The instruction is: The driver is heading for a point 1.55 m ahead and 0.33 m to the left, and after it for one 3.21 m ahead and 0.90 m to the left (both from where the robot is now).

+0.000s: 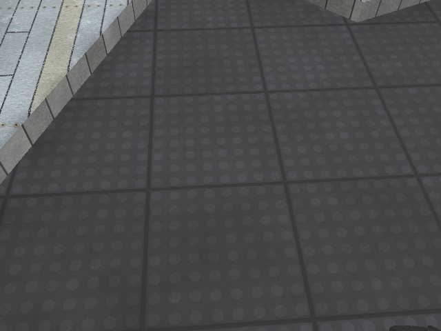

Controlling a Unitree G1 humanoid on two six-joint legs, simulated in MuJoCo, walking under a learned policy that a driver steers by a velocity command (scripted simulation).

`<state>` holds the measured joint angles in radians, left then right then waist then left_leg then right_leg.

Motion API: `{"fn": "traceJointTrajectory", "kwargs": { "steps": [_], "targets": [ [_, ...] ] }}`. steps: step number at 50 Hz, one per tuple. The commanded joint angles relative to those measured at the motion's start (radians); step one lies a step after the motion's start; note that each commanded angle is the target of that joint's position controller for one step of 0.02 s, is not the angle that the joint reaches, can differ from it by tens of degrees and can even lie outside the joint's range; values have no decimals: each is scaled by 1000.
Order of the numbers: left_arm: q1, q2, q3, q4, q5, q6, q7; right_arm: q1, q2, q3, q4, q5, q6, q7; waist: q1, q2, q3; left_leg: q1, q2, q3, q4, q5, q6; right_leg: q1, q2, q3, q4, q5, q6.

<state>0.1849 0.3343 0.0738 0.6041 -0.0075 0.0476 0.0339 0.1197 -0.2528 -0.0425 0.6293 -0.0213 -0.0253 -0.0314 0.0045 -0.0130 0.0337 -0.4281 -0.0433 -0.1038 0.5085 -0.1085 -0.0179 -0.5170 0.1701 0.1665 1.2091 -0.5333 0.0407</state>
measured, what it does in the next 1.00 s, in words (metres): walks ahead: right foot, then left foot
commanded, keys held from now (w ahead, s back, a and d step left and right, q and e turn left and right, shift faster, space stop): shift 0.42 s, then w+shift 0.58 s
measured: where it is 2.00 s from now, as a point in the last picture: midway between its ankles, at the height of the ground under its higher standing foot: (238, 177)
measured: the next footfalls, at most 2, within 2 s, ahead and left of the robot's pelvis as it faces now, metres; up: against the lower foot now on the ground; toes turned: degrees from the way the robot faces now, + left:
right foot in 0.26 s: +0.04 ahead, -0.13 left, +0.00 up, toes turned +1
left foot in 0.76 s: +0.27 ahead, +0.14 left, +0.00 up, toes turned +0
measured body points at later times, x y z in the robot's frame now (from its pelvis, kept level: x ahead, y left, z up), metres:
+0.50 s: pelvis +0.05 -0.03 +0.00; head +0.04 -0.03 +0.45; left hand +0.19 +0.21 -0.09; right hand +0.15 -0.30 -0.10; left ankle +0.09 +0.12 -0.72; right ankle +0.00 -0.13 -0.73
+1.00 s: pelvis +0.29 +0.05 +0.02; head +0.29 +0.07 +0.47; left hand +0.44 +0.31 -0.09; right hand +0.29 -0.22 -0.11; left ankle +0.23 +0.14 -0.73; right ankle +0.35 -0.09 -0.65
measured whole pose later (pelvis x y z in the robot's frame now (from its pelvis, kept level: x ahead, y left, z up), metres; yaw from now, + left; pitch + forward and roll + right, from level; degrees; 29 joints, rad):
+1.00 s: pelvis +0.29 +0.05 +0.02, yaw -2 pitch +1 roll +1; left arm 0.23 0.29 0.04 0.71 0.05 -0.02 -0.06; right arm 0.44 -0.26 -0.03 0.84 -0.02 -0.07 0.02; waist -0.03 -0.04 -0.04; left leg -0.06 -0.06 0.05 0.30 -0.26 0.06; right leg -0.65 -0.08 0.00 1.07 -0.15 -0.03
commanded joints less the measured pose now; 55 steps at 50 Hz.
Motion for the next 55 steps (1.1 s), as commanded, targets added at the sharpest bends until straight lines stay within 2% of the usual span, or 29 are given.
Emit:
{"fn": "traceJointTrajectory", "kwargs": {
  "steps": [1, 6, 10, 12, 13, 14, 15, 16, 18, 21, 22, 24, 25, 26, 29, 32, 33, 35, 37, 38, 39, 40, 41, 42, 44, 50, 51, 52, 55],
  "targets": [
    [55, 77, 18, -58, 2, 7, 2, -29, -138, -24, -85, 3, 15, -6, 21, 74, -124, 156, 254, -283, -165, 107, 224, -72, -67, -28, 153, 69, 42],
    [22, 10, -12, -62, 0, -9, -9, 12, -143, -32, -56, 17, 38, -9, -7, 206, -162, 209, 193, -185, -193, 0, 222, 72, -134, -122, -274, 75, 45],
    [34, 18, -2, -35, 0, -14, -27, 71, -152, -39, -28, 28, 44, -4, -28, 239, -149, 209, 224, -214, -182, -79, 224, 220, -144, -149, -603, 190, -2],
    [56, 11, 2, -19, 13, -14, -35, 123, -133, -35, -4, 39, 38, -2, -11, 199, -124, 116, 193, -181, -160, -145, 157, 357, -133, -157, -795, 312, -58],
    [60, 40, 5, -34, 28, -15, -35, 143, -115, -31, 3, 30, 29, 3, -15, 126, -128, 32, 167, -138, -98, -204, 95, 442, -219, -68, -808, 342, -95],
    [40, 111, 21, -26, 54, -19, -36, 136, -57, -16, -21, 15, 11, 9, -50, -127, -131, -20, 52, 19, 5, -249, 27, 386, -357, 82, -818, 364, -169],
    [4, 35, 2, -36, 61, -30, -42, 66, -73, -20, -34, 5, -1, 9, -18, -181, -100, 51, 63, 37, 8, -262, -8, 248, -402, 147, -894, 261, -213],
    [-45, -21, -17, -45, 58, -40, -41, 45, -85, -27, -27, 5, -4, 11, -30, -135, -58, 104, 75, 22, -8, -181, -17, 206, -355, 108, -901, 170, -181],
    [-27, -7, -10, -29, 37, -56, -42, 47, -69, -25, -5, -10, -1, 12, -23, -132, -40, 161, 73, 20, -24, -60, -28, 189, -288, 47, -874, 139, -121],
    [22, -20, -12, -22, 31, -63, -41, 86, -82, -29, 11, 3, -3, 20, -28, -96, -13, 197, 84, 8, -30, -52, -17, 165, -256, 19, -872, 154, -98],
    [51, -8, -6, -21, 29, -61, -38, 83, -79, -30, 18, 9, -2, 20, -12, -89, -33, 181, 50, 47, 5, -149, -13, 189, -247, 26, -893, -13, -108],
    [136, 118, 37, -24, -2, -56, -34, 17, -118, -47, -9, 45, -12, 25, 52, -156, 53, -69, 5, 129, 183, -327, 5, 263, -382, 243, -1017, -345, -215],
    [174, 142, 46, -13, -12, -67, -29, -46, -124, -48, -38, 66, -24, 31, 78, -177, 116, -210, 59, 82, 294, -339, 30, 298, -472, 378, -1076, -389, -277],
    [201, 125, 41, 2, -14, -86, -25, -63, -121, -49, -46, 77, -38, 37, 76, -162, 152, -349, 103, 35, 379, -338, 55, 375, -512, 440, -1090, -344, -313],
    [202, 53, 26, 13, -16, -123, -31, -42, -90, -37, -27, 51, -74, 54, 60, -70, 90, -497, 161, 16, 398, -230, 82, 570, -491, 343, -1051, -104, -297],
    [157, 81, 39, 9, -22, -121, -50, -86, -67, -18, -20, 39, -87, 78, 66, -82, 35, -231, 117, 105, 199, -143, 52, 427, -390, 124, -1041, 88, -246],
    [194, 115, 47, 57, 48, -120, -64, -110, -81, -20, -24, -41, -38, 107, 74, -97, 12, -96, 63, 193, 152, -142, 38, 366, -328, 49, -1058, 65, -221],
    [180, 121, 52, 70, 31, -124, -75, -61, -93, -22, -19, -22, -10, 109, 40, -144, 12, 105, 51, 218, 101, -94, 45, 270, -351, 37, -1059, 119, -212],
    [139, 101, 44, 76, 23, -117, -72, 166, -144, -42, 54, -23, -10, 79, -86, -72, -42, 385, 6, 219, 43, -124, 65, 187, -323, -37, -838, 411, -175],
    [102, 61, 30, 64, 29, -116, -70, 396, -220, -66, 111, -36, -21, 60, -205, 79, -140, 615, 115, 71, -14, -288, 105, 56, -243, -131, -477, 501, -146],
    [107, -75, -3, 1, 19, -121, -63, 505, -358, -82, 118, -49, -34, 51, -204, 395, -217, 723, 408, -427, -244, -760, 164, -188, -94, -163, -68, 6, -111],
    [108, -3, 7, 3, 27, -115, -53, 393, -320, -73, 100, -32, -30, 44, -155, 313, -179, 617, 438, -735, -376, -921, 202, -308, -67, -6, 84, 54, -137],
    [87, 42, 16, 13, 28, -107, -57, 271, -249, -56, 87, -23, -22, 41, -82, 175, -60, 532, 427, -569, -318, -815, 187, -353, -158, -27, 119, 154, -153],
    [92, 53, 14, 32, 37, -108, -70, 225, -207, -43, 84, -14, -26, 45, -49, 99, -39, 437, 361, -429, -303, -672, 175, -283, -210, -55, 50, 225, -150],
    [128, 38, 2, 69, 58, -95, -86, 191, -176, -28, 94, -13, -36, 41, 2, 118, -16, 345, 276, -273, -352, -547, 162, -201, -255, -95, -33, 267, -115],
    [-78, 35, -18, 26, 54, -70, -94, 301, -155, -25, 174, 15, -65, 45, -28, 57, 105, 379, 245, -112, -489, -298, 220, -363, -285, -150, -212, 450, -45],
    [-131, 32, -21, 16, 56, -72, -93, 344, -129, -18, 193, 20, -69, 47, -48, 36, 124, 385, 212, -49, -489, -189, 207, -358, -275, -177, -252, 473, -48],
    [-158, 9, -32, -7, 48, -75, -97, 320, -156, -23, 193, 15, -72, 44, -29, 103, 123, 366, 232, -44, -506, -156, 211, -316, -284, -171, -344, 522, -51],
    [-249, 13, -41, -15, 45, -80, -102, 361, -137, -16, 228, 22, -84, 42, -58, 45, 148, 401, 211, 47, -563, 72, 206, -226, -250, -240, -504, 611, -84]
  ]
}}
Velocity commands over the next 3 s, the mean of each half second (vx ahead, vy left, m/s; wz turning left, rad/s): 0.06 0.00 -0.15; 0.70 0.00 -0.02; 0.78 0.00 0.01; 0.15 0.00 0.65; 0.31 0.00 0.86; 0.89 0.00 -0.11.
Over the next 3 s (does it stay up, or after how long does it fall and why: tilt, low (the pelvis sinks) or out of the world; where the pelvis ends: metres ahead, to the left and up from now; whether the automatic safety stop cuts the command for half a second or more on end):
stays up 1.17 0.27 0.00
